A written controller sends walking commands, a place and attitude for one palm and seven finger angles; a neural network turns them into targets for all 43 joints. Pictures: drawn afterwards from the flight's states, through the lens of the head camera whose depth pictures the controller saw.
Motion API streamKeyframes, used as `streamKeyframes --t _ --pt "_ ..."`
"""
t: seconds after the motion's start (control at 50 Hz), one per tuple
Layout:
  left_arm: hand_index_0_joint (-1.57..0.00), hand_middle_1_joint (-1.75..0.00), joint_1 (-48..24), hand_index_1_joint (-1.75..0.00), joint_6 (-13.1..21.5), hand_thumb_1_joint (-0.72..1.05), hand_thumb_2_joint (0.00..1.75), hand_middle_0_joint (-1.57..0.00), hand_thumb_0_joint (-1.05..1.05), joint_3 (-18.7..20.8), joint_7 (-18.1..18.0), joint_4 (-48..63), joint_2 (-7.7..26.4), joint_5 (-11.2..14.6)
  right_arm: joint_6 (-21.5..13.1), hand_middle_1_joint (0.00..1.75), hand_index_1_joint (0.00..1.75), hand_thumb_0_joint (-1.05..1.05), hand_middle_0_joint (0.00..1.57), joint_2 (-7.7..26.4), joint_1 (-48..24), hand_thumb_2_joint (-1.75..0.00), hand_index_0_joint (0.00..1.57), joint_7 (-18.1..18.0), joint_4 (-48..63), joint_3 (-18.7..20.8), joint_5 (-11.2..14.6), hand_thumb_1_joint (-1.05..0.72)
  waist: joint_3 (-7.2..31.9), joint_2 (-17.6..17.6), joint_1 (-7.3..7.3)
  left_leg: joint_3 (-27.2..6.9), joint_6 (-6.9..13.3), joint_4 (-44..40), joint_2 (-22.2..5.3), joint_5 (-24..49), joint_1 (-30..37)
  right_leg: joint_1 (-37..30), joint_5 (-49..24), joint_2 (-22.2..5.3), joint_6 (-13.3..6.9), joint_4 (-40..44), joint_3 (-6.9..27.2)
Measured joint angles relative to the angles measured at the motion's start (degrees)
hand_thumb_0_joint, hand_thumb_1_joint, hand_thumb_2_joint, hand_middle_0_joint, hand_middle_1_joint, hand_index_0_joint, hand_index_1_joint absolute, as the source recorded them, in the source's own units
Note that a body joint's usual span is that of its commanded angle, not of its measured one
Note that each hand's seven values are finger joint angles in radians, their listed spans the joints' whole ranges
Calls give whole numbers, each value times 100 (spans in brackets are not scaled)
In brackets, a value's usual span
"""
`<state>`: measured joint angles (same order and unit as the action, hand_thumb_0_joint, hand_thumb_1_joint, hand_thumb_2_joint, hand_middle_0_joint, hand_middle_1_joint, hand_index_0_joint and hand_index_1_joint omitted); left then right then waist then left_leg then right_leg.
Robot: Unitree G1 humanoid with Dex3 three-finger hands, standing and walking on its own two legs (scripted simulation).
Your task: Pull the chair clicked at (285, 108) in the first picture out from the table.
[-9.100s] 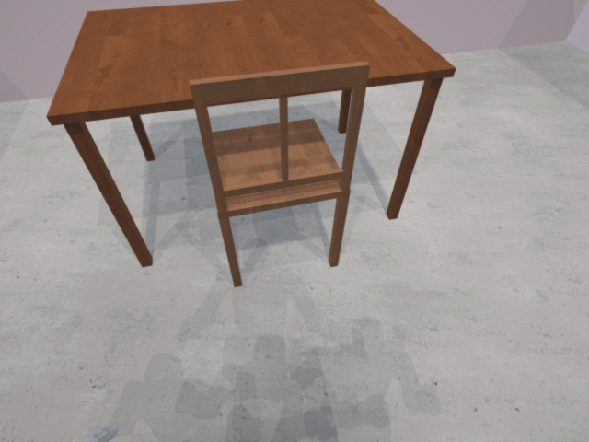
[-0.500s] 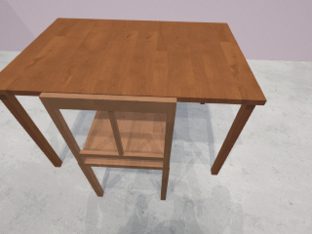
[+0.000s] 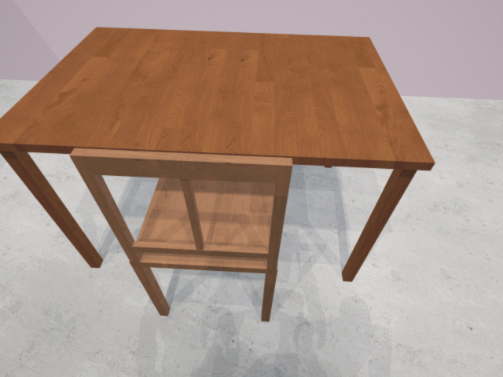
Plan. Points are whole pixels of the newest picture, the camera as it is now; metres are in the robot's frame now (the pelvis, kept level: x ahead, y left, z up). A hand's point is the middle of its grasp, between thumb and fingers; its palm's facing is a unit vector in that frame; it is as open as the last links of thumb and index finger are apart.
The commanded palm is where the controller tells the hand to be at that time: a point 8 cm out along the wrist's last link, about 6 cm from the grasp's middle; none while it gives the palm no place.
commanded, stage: look again from close up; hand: left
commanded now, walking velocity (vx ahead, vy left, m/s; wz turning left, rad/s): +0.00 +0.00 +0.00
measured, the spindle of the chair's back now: (193, 216) +0.48 +0.17 -0.11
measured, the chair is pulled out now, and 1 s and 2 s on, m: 0.00 0.00 0.00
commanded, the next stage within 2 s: none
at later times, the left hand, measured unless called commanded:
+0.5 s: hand out of the picture -0.03 +0.17 -0.17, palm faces +0.02 -0.98 -0.18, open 7.4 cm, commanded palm none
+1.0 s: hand out of the picture -0.04 +0.17 -0.17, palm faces +0.03 -0.98 -0.17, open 7.4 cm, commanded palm none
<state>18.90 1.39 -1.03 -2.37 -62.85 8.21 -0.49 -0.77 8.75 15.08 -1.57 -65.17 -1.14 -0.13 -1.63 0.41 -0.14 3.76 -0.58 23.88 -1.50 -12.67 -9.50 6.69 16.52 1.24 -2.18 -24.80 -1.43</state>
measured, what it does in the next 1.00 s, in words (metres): stands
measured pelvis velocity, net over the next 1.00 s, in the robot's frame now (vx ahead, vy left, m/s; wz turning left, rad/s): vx -0.01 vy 0.01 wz -0.01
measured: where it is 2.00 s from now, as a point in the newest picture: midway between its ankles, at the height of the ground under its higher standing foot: outside the picture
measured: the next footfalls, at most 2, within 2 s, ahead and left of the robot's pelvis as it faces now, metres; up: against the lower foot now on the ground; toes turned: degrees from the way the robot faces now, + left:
none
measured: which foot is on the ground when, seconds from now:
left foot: down 0.00-1.00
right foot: down 0.00-1.00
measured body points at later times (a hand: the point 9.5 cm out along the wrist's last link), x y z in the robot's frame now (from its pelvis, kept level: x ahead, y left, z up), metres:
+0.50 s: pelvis -0.01 +0.01 +0.00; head -0.01 +0.01 +0.45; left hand -0.02 +0.23 -0.16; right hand -0.01 -0.20 -0.16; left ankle +0.00 +0.13 -0.74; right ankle -0.03 -0.09 -0.74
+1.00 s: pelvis -0.01 +0.01 +0.00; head -0.02 +0.01 +0.45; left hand -0.04 +0.22 -0.16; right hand -0.03 -0.20 -0.16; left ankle +0.00 +0.13 -0.74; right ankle -0.03 -0.09 -0.74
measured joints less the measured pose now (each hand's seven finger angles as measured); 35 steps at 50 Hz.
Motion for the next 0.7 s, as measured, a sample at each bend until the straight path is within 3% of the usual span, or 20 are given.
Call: streamKeyframes --t 0.7 --pt "-20 -30 110 -30 -11 91 90 -20 0 -21 -13 -7 -73 -6 -22 30 30 1 20 -105 147 -90 20 15 -40 10 15 -91 17 6 16 73 114 -76 86 117 -44 81 -118 -89 107 30 67"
